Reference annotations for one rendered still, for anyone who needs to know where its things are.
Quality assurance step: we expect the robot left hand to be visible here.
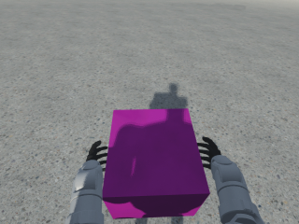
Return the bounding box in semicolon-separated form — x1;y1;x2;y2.
86;140;108;172

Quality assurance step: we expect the robot right hand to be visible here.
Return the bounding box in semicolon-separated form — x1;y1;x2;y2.
197;136;221;170

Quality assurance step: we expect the robot left forearm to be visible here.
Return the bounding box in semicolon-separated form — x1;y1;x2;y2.
64;160;105;224

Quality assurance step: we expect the carton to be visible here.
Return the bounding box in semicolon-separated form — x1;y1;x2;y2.
102;108;210;219

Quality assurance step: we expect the robot right forearm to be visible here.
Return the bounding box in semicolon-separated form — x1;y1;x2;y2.
210;155;265;224

